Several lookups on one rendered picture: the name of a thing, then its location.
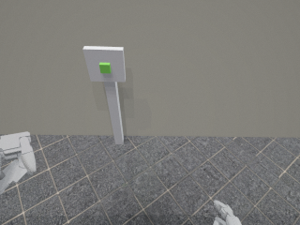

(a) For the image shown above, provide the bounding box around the button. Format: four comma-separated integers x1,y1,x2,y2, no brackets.
99,62,112,74

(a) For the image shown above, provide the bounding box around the panel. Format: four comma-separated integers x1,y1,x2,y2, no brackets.
82,46,126,144

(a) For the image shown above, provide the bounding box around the robot right hand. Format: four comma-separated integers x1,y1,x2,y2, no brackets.
213,200,242,225

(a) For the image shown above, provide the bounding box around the robot left hand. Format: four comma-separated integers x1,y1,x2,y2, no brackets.
0,131,37,195

